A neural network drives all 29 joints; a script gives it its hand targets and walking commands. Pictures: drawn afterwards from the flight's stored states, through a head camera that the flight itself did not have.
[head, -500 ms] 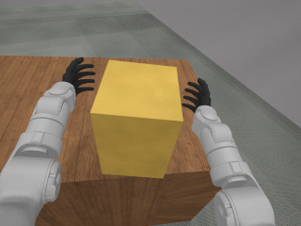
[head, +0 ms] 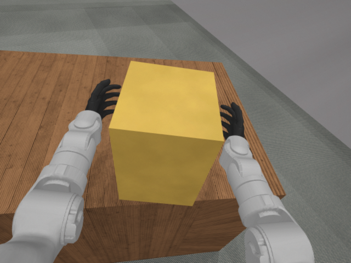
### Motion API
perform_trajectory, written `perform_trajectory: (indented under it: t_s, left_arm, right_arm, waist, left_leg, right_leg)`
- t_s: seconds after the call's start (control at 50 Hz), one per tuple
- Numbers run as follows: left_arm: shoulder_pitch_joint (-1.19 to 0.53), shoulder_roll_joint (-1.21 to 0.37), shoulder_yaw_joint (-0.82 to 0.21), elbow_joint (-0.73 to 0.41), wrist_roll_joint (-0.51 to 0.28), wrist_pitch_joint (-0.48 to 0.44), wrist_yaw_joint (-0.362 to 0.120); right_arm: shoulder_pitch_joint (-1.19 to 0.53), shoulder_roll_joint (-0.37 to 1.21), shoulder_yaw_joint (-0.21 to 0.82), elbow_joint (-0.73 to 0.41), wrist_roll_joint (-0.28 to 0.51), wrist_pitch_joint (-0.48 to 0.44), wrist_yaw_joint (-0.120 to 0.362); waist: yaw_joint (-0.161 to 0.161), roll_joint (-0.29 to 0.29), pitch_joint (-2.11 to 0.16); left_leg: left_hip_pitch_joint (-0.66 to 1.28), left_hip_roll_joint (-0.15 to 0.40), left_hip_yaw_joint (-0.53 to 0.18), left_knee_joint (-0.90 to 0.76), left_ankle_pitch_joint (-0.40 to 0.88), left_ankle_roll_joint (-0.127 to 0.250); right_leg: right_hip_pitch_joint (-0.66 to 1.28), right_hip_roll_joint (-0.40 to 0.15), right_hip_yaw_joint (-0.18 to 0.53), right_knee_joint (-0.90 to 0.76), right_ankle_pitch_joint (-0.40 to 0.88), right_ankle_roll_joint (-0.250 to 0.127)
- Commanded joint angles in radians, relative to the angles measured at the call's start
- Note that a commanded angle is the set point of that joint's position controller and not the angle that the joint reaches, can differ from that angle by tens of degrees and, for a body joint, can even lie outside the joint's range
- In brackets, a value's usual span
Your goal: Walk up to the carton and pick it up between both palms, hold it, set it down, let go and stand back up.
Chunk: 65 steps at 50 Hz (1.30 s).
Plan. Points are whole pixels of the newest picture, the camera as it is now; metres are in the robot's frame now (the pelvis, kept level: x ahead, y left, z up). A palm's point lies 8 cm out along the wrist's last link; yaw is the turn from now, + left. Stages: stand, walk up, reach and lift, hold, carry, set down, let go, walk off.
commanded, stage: reach and lift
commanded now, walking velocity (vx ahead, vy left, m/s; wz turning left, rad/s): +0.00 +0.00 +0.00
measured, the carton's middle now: (164, 139) +0.42 +0.03 +0.06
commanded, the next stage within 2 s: none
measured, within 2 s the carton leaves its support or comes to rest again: neither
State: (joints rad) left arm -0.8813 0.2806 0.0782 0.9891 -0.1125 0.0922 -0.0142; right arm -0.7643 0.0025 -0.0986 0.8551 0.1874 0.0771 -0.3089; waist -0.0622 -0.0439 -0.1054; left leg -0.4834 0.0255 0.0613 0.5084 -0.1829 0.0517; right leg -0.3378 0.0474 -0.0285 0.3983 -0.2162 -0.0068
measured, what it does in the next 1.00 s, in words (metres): stands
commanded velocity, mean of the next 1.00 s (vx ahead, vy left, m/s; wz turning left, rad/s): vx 0.00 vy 0.00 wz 0.00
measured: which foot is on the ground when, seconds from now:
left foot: down 0.00-1.00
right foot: down 0.00-1.00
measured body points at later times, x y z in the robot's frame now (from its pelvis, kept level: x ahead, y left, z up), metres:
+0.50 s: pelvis +0.00 +0.01 +0.00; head +0.04 +0.05 +0.45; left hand +0.46 +0.17 +0.11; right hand +0.42 -0.12 +0.11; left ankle +0.04 +0.08 -0.74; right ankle -0.02 -0.12 -0.74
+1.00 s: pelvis +0.02 +0.01 +0.01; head +0.02 +0.06 +0.46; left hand +0.43 +0.18 +0.11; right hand +0.40 -0.11 +0.11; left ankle +0.04 +0.08 -0.74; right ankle -0.02 -0.12 -0.74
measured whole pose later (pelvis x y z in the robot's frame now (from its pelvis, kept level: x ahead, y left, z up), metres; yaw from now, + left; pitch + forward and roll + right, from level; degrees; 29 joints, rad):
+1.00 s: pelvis +0.02 +0.01 +0.01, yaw +1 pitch -4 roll -1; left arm -0.78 0.00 0.46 0.81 0.40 0.09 -0.12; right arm -0.63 0.21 -0.49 0.81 -0.32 -0.16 -0.15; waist 0.00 -0.08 0.07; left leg -0.13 -0.02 0.08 0.35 -0.17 0.07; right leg 0.02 0.00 -0.02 0.24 -0.19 0.02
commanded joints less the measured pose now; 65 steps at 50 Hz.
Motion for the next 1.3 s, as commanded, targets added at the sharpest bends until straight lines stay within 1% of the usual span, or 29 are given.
perform_trajectory:
  t_s: [0.0,0.08,0.14,0.16,0.2,0.22,0.3,0.36,0.38,0.4,0.44,0.48,0.5,0.52,0.56,0.58,0.6,0.62,0.66,0.7,0.82,0.88,0.96,0.98,1.1,1.12,1.28]
  left_arm:
    - [-0.481,0.096,0.024,-0.175,0.025,-0.028,0.008]
    - [-0.463,0.063,0.031,-0.168,0.041,-0.027,0.011]
    - [-0.465,0.034,0.04,-0.196,0.061,-0.028,0.01]
    - [-0.471,0.021,0.043,-0.208,0.069,-0.027,0.01]
    - [-0.46,0.0,0.058,-0.215,0.09,-0.019,0.011]
    - [-0.461,-0.009,0.064,-0.243,0.099,-0.015,0.014]
    - [-0.465,-0.066,0.08,-0.259,0.141,0.004,0.012]
    - [-0.46,-0.118,0.097,-0.278,0.184,0.003,0.003]
    - [-0.46,-0.134,0.107,-0.265,0.203,0.001,-0.002]
    - [-0.464,-0.163,0.111,-0.261,0.221,-0.002,-0.009]
    - [-0.453,-0.22,0.14,-0.25,0.279,-0.011,-0.028]
    - [-0.442,-0.302,0.169,-0.216,0.35,-0.027,-0.059]
    - [-0.444,-0.363,0.182,-0.206,0.389,-0.039,-0.082]
    - [-0.448,-0.444,0.187,-0.195,0.428,-0.049,-0.109]
    - [-0.454,-0.614,0.174,-0.164,0.479,-0.06,-0.167]
    - [-0.429,-0.667,0.173,-0.134,0.496,-0.058,-0.191]
    - [-0.403,-0.691,0.173,-0.12,0.503,-0.058,-0.203]
    - [-0.387,-0.695,0.174,-0.119,0.506,-0.056,-0.21]
    - [-0.37,-0.699,0.179,-0.121,0.516,-0.046,-0.219]
    - [-0.367,-0.703,0.173,-0.138,0.515,-0.037,-0.225]
    - [-0.371,-0.738,0.127,-0.178,0.498,-0.032,-0.227]
    - [-0.357,-0.751,0.116,-0.176,0.498,-0.027,-0.224]
    - [-0.336,-0.762,0.114,-0.179,0.508,-0.016,-0.221]
    - [-0.333,-0.767,0.115,-0.184,0.509,-0.014,-0.22]
    - [-0.325,-0.769,0.128,-0.179,0.513,-0.008,-0.218]
    - [-0.323,-0.769,0.129,-0.186,0.514,-0.009,-0.217]
    - [-0.308,-0.78,0.128,-0.178,0.511,-0.008,-0.215]
  right_arm:
    - [-0.447,-0.105,-0.002,-0.157,-0.004,-0.044,0.005]
    - [-0.445,-0.082,0.0,-0.146,-0.012,-0.049,0.009]
    - [-0.445,-0.057,-0.007,-0.15,-0.031,-0.056,0.01]
    - [-0.452,-0.052,-0.013,-0.152,-0.038,-0.06,0.011]
    - [-0.446,-0.037,-0.022,-0.151,-0.057,-0.065,0.009]
    - [-0.448,-0.032,-0.028,-0.164,-0.067,-0.072,0.008]
    - [-0.447,0.012,-0.044,-0.161,-0.101,-0.082,0.008]
    - [-0.438,0.053,-0.061,-0.16,-0.136,-0.096,0.022]
    - [-0.441,0.071,-0.068,-0.151,-0.151,-0.101,0.03]
    - [-0.441,0.097,-0.081,-0.14,-0.172,-0.106,0.039]
    - [-0.428,0.156,-0.117,-0.133,-0.236,-0.125,0.065]
    - [-0.42,0.244,-0.156,-0.112,-0.312,-0.146,0.105]
    - [-0.415,0.316,-0.171,-0.102,-0.361,-0.16,0.13]
    - [-0.417,0.411,-0.169,-0.102,-0.406,-0.176,0.161]
    - [-0.442,0.592,-0.147,-0.114,-0.485,-0.204,0.225]
    - [-0.444,0.638,-0.136,-0.113,-0.514,-0.214,0.251]
    - [-0.437,0.654,-0.124,-0.11,-0.53,-0.223,0.265]
    - [-0.422,0.653,-0.119,-0.094,-0.54,-0.227,0.272]
    - [-0.4,0.648,-0.12,-0.062,-0.551,-0.231,0.277]
    - [-0.383,0.64,-0.117,-0.047,-0.552,-0.236,0.277]
    - [-0.369,0.632,-0.095,-0.049,-0.552,-0.261,0.266]
    - [-0.365,0.634,-0.094,-0.056,-0.551,-0.268,0.261]
    - [-0.353,0.632,-0.101,-0.06,-0.551,-0.273,0.255]
    - [-0.354,0.633,-0.1,-0.062,-0.55,-0.274,0.254]
    - [-0.346,0.636,-0.102,-0.068,-0.552,-0.28,0.245]
    - [-0.345,0.638,-0.099,-0.069,-0.55,-0.283,0.244]
    - [-0.341,0.64,-0.085,-0.063,-0.546,-0.298,0.235]
  waist:
    - [0.012,0.207,-0.582]
    - [0.015,0.179,-0.556]
    - [0.015,0.164,-0.548]
    - [0.014,0.169,-0.55]
    - [0.017,0.155,-0.542]
    - [0.019,0.16,-0.552]
    - [0.021,0.155,-0.527]
    - [0.027,0.162,-0.518]
    - [0.032,0.16,-0.505]
    - [0.029,0.166,-0.496]
    - [0.035,0.163,-0.479]
    - [0.04,0.161,-0.455]
    - [0.041,0.157,-0.452]
    - [0.045,0.163,-0.45]
    - [0.057,0.166,-0.448]
    - [0.062,0.158,-0.433]
    - [0.069,0.143,-0.418]
    - [0.069,0.137,-0.382]
    - [0.062,0.117,-0.3]
    - [0.054,0.114,-0.246]
    - [0.035,0.118,-0.219]
    - [0.033,0.125,-0.219]
    - [0.036,0.135,-0.212]
    - [0.041,0.138,-0.219]
    - [0.043,0.121,-0.213]
    - [0.047,0.124,-0.217]
    - [0.052,0.12,-0.209]
  left_leg:
    - [0.569,0.029,-0.053,0.011,0.423,-0.091]
    - [0.565,0.03,-0.051,0.004,0.427,-0.086]
    - [0.579,0.031,-0.049,0.0,0.441,-0.083]
    - [0.585,0.031,-0.049,0.0,0.449,-0.085]
    - [0.59,0.031,-0.045,-0.001,0.455,-0.084]
    - [0.596,0.03,-0.044,-0.001,0.467,-0.085]
    - [0.601,0.026,-0.033,-0.003,0.477,-0.083]
    - [0.608,0.024,-0.026,-0.008,0.48,-0.085]
    - [0.605,0.023,-0.022,-0.012,0.471,-0.083]
    - [0.606,0.021,-0.02,-0.017,0.465,-0.083]
    - [0.614,0.02,-0.012,-0.028,0.464,-0.081]
    - [0.619,0.015,-0.004,-0.048,0.454,-0.078]
    - [0.631,0.011,0.0,-0.059,0.459,-0.078]
    - [0.648,0.006,0.004,-0.068,0.474,-0.079]
    - [0.675,-0.003,0.015,-0.084,0.511,-0.08]
    - [0.679,-0.007,0.02,-0.089,0.52,-0.082]
    - [0.674,-0.009,0.026,-0.094,0.529,-0.081]
    - [0.661,-0.008,0.027,-0.101,0.534,-0.081]
    - [0.637,-0.007,0.029,-0.121,0.514,-0.078]
    - [0.642,-0.005,0.027,-0.133,0.509,-0.077]
    - [0.668,-0.003,0.022,-0.139,0.513,-0.089]
    - [0.669,-0.004,0.026,-0.145,0.508,-0.092]
    - [0.665,-0.005,0.035,-0.15,0.5,-0.094]
    - [0.662,-0.006,0.037,-0.151,0.498,-0.096]
    - [0.634,-0.009,0.048,-0.165,0.466,-0.089]
    - [0.634,-0.008,0.047,-0.164,0.472,-0.089]
    - [0.634,-0.007,0.052,-0.162,0.49,-0.091]
  right_leg:
    - [-0.042,-0.007,-0.023,-0.048,0.266,0.012]
    - [-0.027,-0.003,-0.022,-0.052,0.259,0.011]
    - [-0.018,-0.002,-0.024,-0.057,0.26,0.015]
    - [-0.019,0.0,-0.024,-0.058,0.261,0.015]
    - [-0.009,0.001,-0.024,-0.062,0.262,0.018]
    - [-0.004,0.003,-0.024,-0.062,0.268,0.019]
    - [0.012,0.002,-0.025,-0.069,0.268,0.021]
    - [0.03,-0.001,-0.027,-0.072,0.263,0.021]
    - [0.035,-0.003,-0.027,-0.074,0.251,0.021]
    - [0.039,-0.005,-0.029,-0.078,0.243,0.02]
    - [0.065,-0.007,-0.033,-0.084,0.231,0.022]
    - [0.098,-0.012,-0.034,-0.095,0.225,0.025]
    - [0.124,-0.014,-0.037,-0.102,0.228,0.027]
    - [0.147,-0.017,-0.036,-0.11,0.24,0.027]
    - [0.198,-0.02,-0.037,-0.118,0.271,0.031]
    - [0.223,-0.021,-0.04,-0.124,0.29,0.033]
    - [0.248,-0.019,-0.044,-0.125,0.31,0.036]
    - [0.263,-0.018,-0.05,-0.129,0.319,0.039]
    - [0.275,-0.015,-0.059,-0.145,0.292,0.044]
    - [0.264,-0.011,-0.063,-0.164,0.254,0.045]
    - [0.263,-0.003,-0.062,-0.184,0.215,0.039]
    - [0.273,-0.002,-0.06,-0.188,0.214,0.036]
    - [0.282,-0.003,-0.058,-0.19,0.214,0.033]
    - [0.286,-0.002,-0.057,-0.189,0.214,0.034]
    - [0.3,-0.008,-0.057,-0.189,0.218,0.036]
    - [0.3,-0.007,-0.056,-0.189,0.219,0.036]
    - [0.296,-0.007,-0.057,-0.192,0.227,0.034]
